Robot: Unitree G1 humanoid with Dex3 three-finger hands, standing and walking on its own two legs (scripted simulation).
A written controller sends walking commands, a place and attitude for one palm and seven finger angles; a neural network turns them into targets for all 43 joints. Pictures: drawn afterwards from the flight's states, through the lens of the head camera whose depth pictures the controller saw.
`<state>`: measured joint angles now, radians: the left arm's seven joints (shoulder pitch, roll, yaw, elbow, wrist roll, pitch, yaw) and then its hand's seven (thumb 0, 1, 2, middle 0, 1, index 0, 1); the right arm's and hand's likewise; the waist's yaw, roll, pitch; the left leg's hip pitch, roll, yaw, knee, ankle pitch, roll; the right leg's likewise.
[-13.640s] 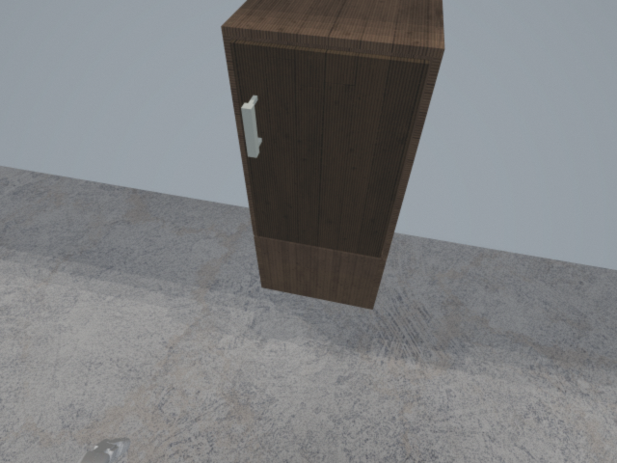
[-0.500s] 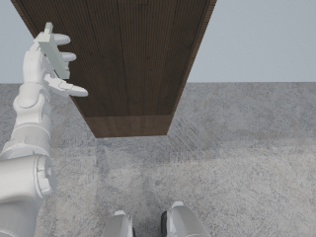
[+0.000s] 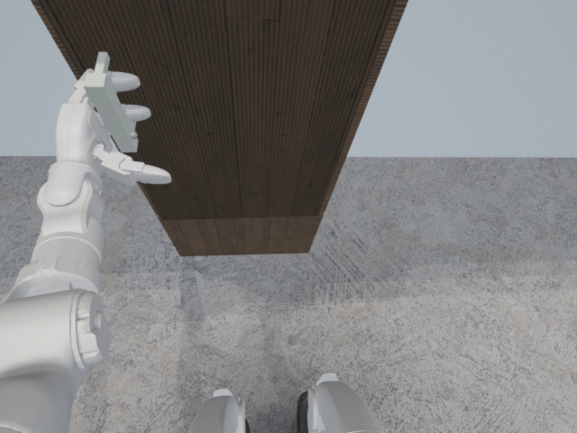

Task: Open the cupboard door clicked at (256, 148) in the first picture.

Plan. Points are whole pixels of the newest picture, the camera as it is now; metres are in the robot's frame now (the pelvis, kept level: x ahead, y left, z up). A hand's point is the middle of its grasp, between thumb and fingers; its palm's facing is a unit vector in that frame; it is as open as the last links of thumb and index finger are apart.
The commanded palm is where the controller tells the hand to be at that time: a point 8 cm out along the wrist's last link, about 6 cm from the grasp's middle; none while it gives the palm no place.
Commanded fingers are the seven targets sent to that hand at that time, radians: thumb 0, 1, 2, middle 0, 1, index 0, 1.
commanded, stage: close the thumb around the handle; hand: left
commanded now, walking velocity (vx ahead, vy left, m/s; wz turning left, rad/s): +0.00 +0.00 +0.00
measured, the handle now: (116, 105) +0.54 +0.21 +0.06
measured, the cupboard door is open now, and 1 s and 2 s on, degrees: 1 7 48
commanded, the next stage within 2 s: pull the door open along its arc in 0.60 s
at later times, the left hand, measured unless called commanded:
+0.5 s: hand (132, 140) +0.49 +0.18 +0.06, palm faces -0.01 -1.00 -0.02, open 6.1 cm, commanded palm +0.47 +0.22 +0.06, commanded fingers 0.00 0.90 0.90 -0.40 -1.35 -0.40 -1.35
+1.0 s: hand (133, 160) +0.46 +0.18 +0.06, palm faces -0.03 -1.00 -0.02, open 5.7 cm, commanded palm +0.41 +0.23 +0.06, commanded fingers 0.00 0.90 0.90 -0.40 -1.35 -0.40 -1.35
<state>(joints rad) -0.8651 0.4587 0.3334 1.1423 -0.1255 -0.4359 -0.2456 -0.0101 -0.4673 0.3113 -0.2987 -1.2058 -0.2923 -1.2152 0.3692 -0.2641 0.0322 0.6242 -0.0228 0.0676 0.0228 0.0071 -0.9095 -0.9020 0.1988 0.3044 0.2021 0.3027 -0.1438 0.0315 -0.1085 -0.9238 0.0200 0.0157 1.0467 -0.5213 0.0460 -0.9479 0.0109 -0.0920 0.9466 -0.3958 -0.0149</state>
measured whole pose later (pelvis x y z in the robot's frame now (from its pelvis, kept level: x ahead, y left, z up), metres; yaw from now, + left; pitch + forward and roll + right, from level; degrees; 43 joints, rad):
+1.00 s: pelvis +0.00 +0.00 +0.01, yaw -2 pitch +21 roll -3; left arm -0.63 0.40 0.36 0.94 -0.17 -0.42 -0.27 0.01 0.74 0.76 -0.37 -1.35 -0.36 -1.34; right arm 0.39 -0.26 0.03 0.58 0.00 0.08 0.02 0.01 -0.91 -0.90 0.20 0.30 0.20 0.30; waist -0.13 0.03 -0.13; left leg -0.85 0.03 0.05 0.99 -0.51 0.04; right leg -0.89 0.03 -0.06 0.91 -0.37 -0.02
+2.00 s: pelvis -0.01 -0.06 +0.01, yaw +4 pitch +12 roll +1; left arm 0.20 -0.08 -0.26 0.08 0.10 -0.27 0.54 0.01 0.63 0.76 -0.37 -1.33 -0.39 -1.34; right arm 0.18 -0.19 0.01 0.55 -0.07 -0.05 0.01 0.02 -0.91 -0.90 0.20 0.30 0.20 0.30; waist -0.01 0.03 -0.14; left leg -0.68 0.01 -0.03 0.96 -0.49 -0.03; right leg -0.74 0.00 -0.13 0.96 -0.44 -0.09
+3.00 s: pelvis -0.02 -0.02 +0.00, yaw +3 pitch +11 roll -1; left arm 0.14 0.10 -0.27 0.06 -0.02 -0.30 0.02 -0.01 -0.50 0.30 -0.24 -0.39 -0.19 -0.40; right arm 0.23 -0.23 0.03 0.49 -0.02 -0.08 -0.01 0.02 -0.91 -0.90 0.20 0.30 0.20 0.30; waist 0.01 0.06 -0.10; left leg -0.72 -0.02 -0.01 1.03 -0.50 0.02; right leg -0.76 -0.03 -0.11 1.00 -0.43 -0.04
